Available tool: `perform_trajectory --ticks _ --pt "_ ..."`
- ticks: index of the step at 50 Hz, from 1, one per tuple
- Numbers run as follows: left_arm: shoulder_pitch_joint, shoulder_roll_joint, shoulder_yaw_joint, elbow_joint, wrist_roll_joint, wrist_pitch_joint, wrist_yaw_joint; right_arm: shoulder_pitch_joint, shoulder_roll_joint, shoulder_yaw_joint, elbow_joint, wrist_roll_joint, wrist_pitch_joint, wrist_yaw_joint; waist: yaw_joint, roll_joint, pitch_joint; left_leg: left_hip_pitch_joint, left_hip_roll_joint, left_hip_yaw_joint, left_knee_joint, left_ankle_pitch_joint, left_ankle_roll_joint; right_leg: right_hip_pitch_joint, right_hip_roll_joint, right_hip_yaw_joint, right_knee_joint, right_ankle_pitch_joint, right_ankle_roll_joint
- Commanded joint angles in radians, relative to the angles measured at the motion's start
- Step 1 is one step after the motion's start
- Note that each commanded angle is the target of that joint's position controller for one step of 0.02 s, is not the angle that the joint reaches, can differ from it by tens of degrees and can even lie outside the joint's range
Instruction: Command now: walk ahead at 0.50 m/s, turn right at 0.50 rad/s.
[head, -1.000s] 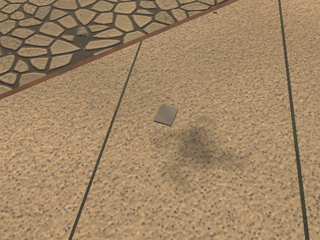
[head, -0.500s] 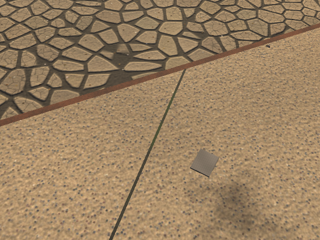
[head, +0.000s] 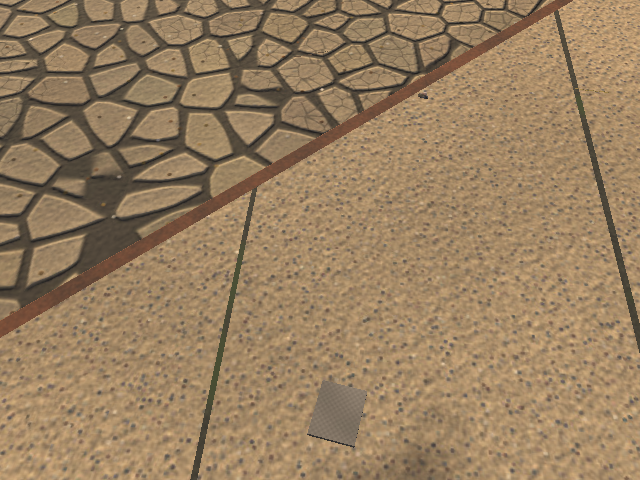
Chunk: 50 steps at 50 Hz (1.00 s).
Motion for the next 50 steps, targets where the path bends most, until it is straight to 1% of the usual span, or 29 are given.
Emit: perform_trajectory --ticks 1,2,3,4,6,8,12,15,18,19,20,21,22,23,24,25,26,28,30,33,38,42,44,45,46,47,48,49,50 --pt "0.227 0.153 0.047 -0.02 0.0 -0.009 0.019 -0.103 -0.132 -0.012 -0.155 0.025 -0.082 0.013 0.108 -0.021 -0.214 -0.632 0.035 -0.146 0.271 0.108 0.042 0.705 -0.32 0.615 -0.333 -0.01 -0.228" --pt "0.158 0.124 0.038 -0.041 0.002 -0.008 0.02 -0.114 -0.134 -0.019 -0.153 -0.001 -0.08 0.004 0.064 0.017 -0.15 -0.566 0.064 -0.138 0.189 0.147 0.034 0.55 -0.287 0.529 -0.347 0.102 -0.211" --pt "0.122 0.104 0.03 -0.06 0.014 -0.009 0.023 -0.096 -0.142 -0.027 -0.155 -0.014 -0.068 0.002 0.026 0.003 -0.13 -0.487 0.085 -0.144 0.142 0.17 0.026 0.449 -0.258 0.475 -0.371 0.181 -0.206" --pt "0.106 0.101 0.029 -0.07 0.015 -0.007 0.025 -0.08 -0.135 -0.03 -0.158 -0.019 -0.054 0.001 0.004 -0.01 -0.115 -0.451 0.091 -0.139 0.1 0.179 0.016 0.391 -0.237 0.445 -0.392 0.214 -0.206" --pt "0.116 0.121 0.035 -0.073 0.009 -0.011 0.034 -0.074 -0.107 -0.026 -0.166 -0.025 -0.033 -0.001 -0.009 -0.018 -0.09 -0.434 0.09 -0.111 0.011 0.207 -0.014 0.308 -0.216 0.38 -0.41 0.304 -0.207" --pt "0.145 0.15 0.043 -0.068 0.005 -0.01 0.048 -0.138 -0.086 -0.018 -0.193 -0.03 -0.024 -0.005 0.006 -0.025 -0.064 -0.44 0.074 -0.09 -0.115 0.31 -0.041 0.257 -0.186 0.326 -0.417 0.338 -0.191" --pt "0.207 0.155 0.045 -0.053 -0.006 0.007 0.063 -0.29 -0.055 -0.004 -0.227 -0.021 -0.031 0.006 0.071 -0.069 -0.057 -0.357 0.005 -0.075 -0.424 0.563 -0.048 0.235 -0.122 0.286 -0.377 0.23 -0.12" --pt "0.253 0.156 0.045 -0.04 -0.011 0.017 0.066 -0.359 -0.078 -0.01 -0.253 -0.005 -0.042 0.019 0.097 -0.087 -0.055 -0.331 -0.023 -0.093 -0.523 0.571 -0.041 0.297 -0.153 0.365 -0.33 0.156 -0.107" --pt "0.251 0.155 0.046 -0.043 -0.008 0.027 0.072 -0.344 -0.118 -0.028 -0.257 -0.001 -0.057 0.03 0.073 -0.112 -0.06 -0.29 -0.032 -0.118 -0.591 0.464 -0.007 0.39 -0.189 0.466 -0.246 0.132 -0.088" --pt "0.234 0.152 0.047 -0.049 -0.007 0.03 0.072 -0.298 -0.128 -0.036 -0.247 0.0 -0.063 0.029 0.045 -0.129 -0.07 -0.23 -0.033 -0.109 -0.615 0.439 0.013 0.394 -0.186 0.482 -0.21 0.157 -0.077" --pt "0.213 0.131 0.04 -0.061 -0.004 0.03 0.07 -0.21 -0.148 -0.049 -0.227 -0.005 -0.068 0.024 -0.005 -0.127 -0.112 -0.094 -0.025 -0.099 -0.656 0.454 0.043 0.373 -0.147 0.463 -0.13 0.211 -0.051" --pt "0.193 0.08 0.021 -0.082 0.006 0.024 0.065 -0.073 -0.192 -0.064 -0.214 -0.023 -0.071 0.015 -0.072 -0.073 -0.231 0.149 0.102 -0.202 -0.625 0.44 0.106 0.276 -0.097 0.401 0.089 0.168 -0.015" --pt "0.315 0.02 0.001 -0.102 -0.011 0.015 0.066 0.062 -0.278 -0.088 -0.188 -0.041 -0.06 0.01 -0.059 0.185 -0.39 0.538 0.333 -0.581 -0.645 0.293 0.265 -0.065 0.046 0.251 0.43 -0.142 0.063" --pt "0.342 0.076 0.001 -0.104 -0.018 0.01 0.066 0.082 -0.224 -0.079 -0.176 -0.015 -0.05 0.017 -0.053 0.306 -0.389 0.566 0.42 -0.828 -0.73 0.091 0.3 -0.244 0.005 0.235 0.603 -0.413 0.079" --pt "0.268 0.156 0.023 -0.098 -0.02 0.016 0.064 0.035 -0.147 -0.059 -0.19 -0.007 -0.043 0.013 -0.072 0.178 -0.245 0.443 0.383 -0.71 -0.75 0.013 0.256 -0.301 -0.049 0.241 0.681 -0.329 0.087" --pt "0.198 0.161 0.027 -0.112 -0.009 0.023 0.064 -0.014 -0.122 -0.048 -0.197 -0.012 -0.033 0.01 -0.065 0.096 -0.151 0.313 0.339 -0.568 -0.764 0.092 0.219 -0.288 -0.083 0.198 0.686 -0.25 0.094" --pt "0.158 0.148 0.028 -0.127 0.002 0.025 0.061 -0.053 -0.103 -0.04 -0.19 -0.015 -0.028 0.011 -0.044 0.069 -0.078 0.195 0.295 -0.466 -0.795 0.193 0.207 -0.268 -0.11 0.186 0.642 -0.196 0.097" --pt "0.166 0.11 0.029 -0.133 -0.007 0.035 0.05 -0.088 -0.085 -0.032 -0.179 -0.021 -0.03 0.012 -0.003 0.11 -0.033 0.067 0.238 -0.322 -0.852 0.298 0.187 -0.195 -0.153 0.168 0.584 -0.145 0.097" --pt "0.159 0.076 0.022 -0.141 -0.007 0.046 0.047 -0.089 -0.1 -0.039 -0.159 -0.015 -0.039 0.016 0.006 0.112 -0.024 0.032 0.231 -0.231 -0.891 0.382 0.203 -0.191 -0.164 0.147 0.545 -0.111 0.107" --pt "0.109 0.064 0.016 -0.158 0.001 0.048 0.046 -0.075 -0.139 -0.052 -0.127 -0.018 -0.042 0.014 0.002 0.077 -0.023 0.065 0.246 -0.138 -0.909 0.506 0.217 -0.233 -0.177 0.148 0.437 -0.008 0.124" --pt "-0.035 0.04 0.004 -0.185 -0.001 0.032 0.017 -0.047 -0.174 -0.056 -0.087 -0.008 -0.024 0.006 -0.052 0.062 0.002 0.117 0.219 0.028 -0.899 0.564 0.173 -0.18 -0.16 0.074 0.157 0.21 0.108" --pt "-0.121 0.048 0.005 -0.229 -0.007 0.032 -0.005 -0.003 -0.211 -0.066 -0.056 0.012 -0.003 0.006 -0.069 0.069 0.036 0.217 0.26 0.074 -0.866 0.621 0.15 -0.164 -0.139 0.021 0.04 0.131 0.068" --pt "-0.1 0.069 0.017 -0.239 -0.001 0.035 -0.009 0.0 -0.235 -0.073 -0.049 0.022 0.008 0.004 -0.037 0.089 0.009 0.251 0.269 0.106 -0.771 0.896 0.135 -0.073 -0.09 -0.024 0.007 0.022 0.028" --pt "-0.041 0.091 0.03 -0.23 0.004 0.037 -0.006 0.002 -0.249 -0.076 -0.045 0.027 0.014 0.001 0.006 0.104 -0.034 0.254 0.265 0.124 -0.671 1.069 0.126 0.029 -0.049 -0.049 -0.008 -0.024 0.003" --pt "0.107 0.128 0.055 -0.191 0.004 0.039 0.0 -0.008 -0.245 -0.071 -0.043 0.029 0.02 -0.002 0.096 0.087 -0.111 0.206 0.238 0.156 -0.493 1.151 0.105 0.238 -0.004 -0.066 -0.08 0.032 -0.032" --pt "0.283 0.189 0.085 -0.142 0.002 0.045 0.018 0.005 -0.207 -0.053 -0.048 0.015 0.016 -0.005 0.173 0.038 -0.204 0.006 0.202 0.168 -0.25 0.983 0.071 0.547 -0.039 0.025 -0.086 0.089 -0.07" --pt "0.314 0.305 0.097 -0.131 0.002 0.04 0.033 0.097 -0.062 -0.003 -0.094 -0.029 -0.002 0.01 0.085 -0.245 -0.297 -0.445 0.046 0.146 0.138 0.077 0.007 0.91 -0.34 0.542 -0.128 0.034 -0.221" --pt "0.358 0.252 0.077 -0.151 0.005 0.028 0.03 0.074 -0.121 -0.005 -0.08 0.007 -0.033 0.023 0.136 -0.192 -0.488 -0.536 -0.014 -0.085 0.322 -0.103 0.008 0.958 -0.466 0.867 -0.289 -0.069 -0.309" --pt "0.316 0.195 0.058 -0.135 0.017 0.017 0.023 -0.037 -0.188 -0.028 -0.105 0.052 -0.042 0.029 0.156 -0.11 -0.343 -0.616 0.037 -0.111 0.345 -0.025 0.021 0.863 -0.429 0.685 -0.298 -0.002 -0.246"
